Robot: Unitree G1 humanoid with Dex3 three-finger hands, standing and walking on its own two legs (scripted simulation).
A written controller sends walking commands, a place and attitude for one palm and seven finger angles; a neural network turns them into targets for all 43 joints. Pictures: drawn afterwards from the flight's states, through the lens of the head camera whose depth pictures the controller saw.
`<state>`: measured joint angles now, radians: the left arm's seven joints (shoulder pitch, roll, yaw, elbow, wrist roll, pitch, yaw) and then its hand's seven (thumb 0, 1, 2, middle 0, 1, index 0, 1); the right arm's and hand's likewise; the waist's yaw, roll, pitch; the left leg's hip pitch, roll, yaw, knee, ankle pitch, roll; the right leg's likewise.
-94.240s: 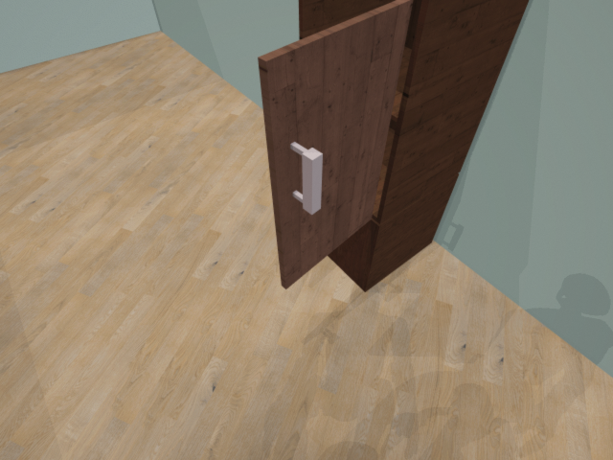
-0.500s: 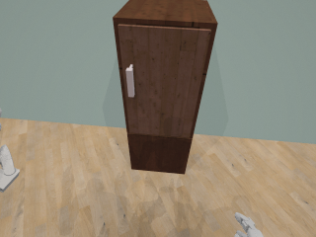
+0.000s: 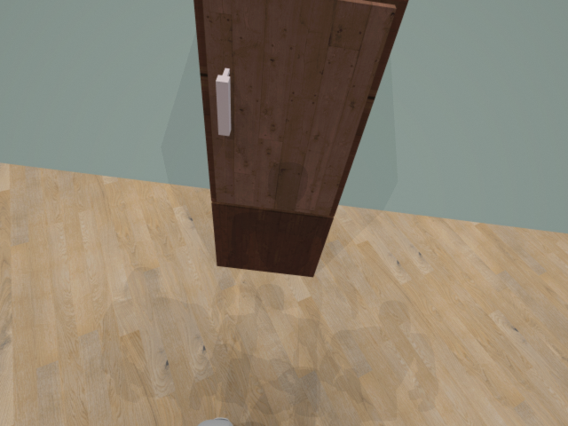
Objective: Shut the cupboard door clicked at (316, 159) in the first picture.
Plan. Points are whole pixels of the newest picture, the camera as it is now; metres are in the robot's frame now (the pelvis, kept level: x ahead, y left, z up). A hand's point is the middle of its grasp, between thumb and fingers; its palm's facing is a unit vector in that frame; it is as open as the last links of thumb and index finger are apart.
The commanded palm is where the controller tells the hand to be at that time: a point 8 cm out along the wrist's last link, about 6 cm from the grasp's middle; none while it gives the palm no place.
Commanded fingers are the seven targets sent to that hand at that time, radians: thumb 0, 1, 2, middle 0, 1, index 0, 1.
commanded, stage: let the arm hang, fingers relaxed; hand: left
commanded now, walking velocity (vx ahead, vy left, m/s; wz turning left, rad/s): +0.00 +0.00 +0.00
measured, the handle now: (225, 102) +0.74 +0.16 +0.03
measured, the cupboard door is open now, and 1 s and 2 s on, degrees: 0 0 0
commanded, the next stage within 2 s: look to check the result in 0.76 s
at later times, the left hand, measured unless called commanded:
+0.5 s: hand out of the picture -0.02 +0.19 -0.16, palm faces +0.00 -0.97 -0.24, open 7.4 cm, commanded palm none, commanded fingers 0.00 0.90 0.90 -0.20 -0.30 -0.20 -0.30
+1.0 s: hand out of the picture +0.00 +0.14 -0.17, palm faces +0.01 -0.99 -0.17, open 7.4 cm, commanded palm none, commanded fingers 0.00 0.90 0.90 -0.20 -0.30 -0.20 -0.30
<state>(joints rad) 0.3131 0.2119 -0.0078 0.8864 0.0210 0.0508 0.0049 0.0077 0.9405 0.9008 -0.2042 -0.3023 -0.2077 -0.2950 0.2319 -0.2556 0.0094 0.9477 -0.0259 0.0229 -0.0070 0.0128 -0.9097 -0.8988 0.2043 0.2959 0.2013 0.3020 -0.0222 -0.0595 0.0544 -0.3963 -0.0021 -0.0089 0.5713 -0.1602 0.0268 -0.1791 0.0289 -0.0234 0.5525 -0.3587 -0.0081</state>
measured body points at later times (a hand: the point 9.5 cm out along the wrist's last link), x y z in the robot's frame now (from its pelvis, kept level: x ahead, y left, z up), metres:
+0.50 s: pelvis +0.01 +0.00 +0.01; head -0.01 -0.01 +0.46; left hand -0.02 +0.24 -0.14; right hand +0.02 -0.24 -0.15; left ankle +0.09 +0.10 -0.73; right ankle -0.04 -0.12 -0.73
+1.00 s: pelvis +0.03 -0.02 +0.01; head +0.04 -0.02 +0.46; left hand +0.00 +0.19 -0.15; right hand +0.00 -0.23 -0.15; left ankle +0.09 +0.10 -0.73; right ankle -0.04 -0.12 -0.73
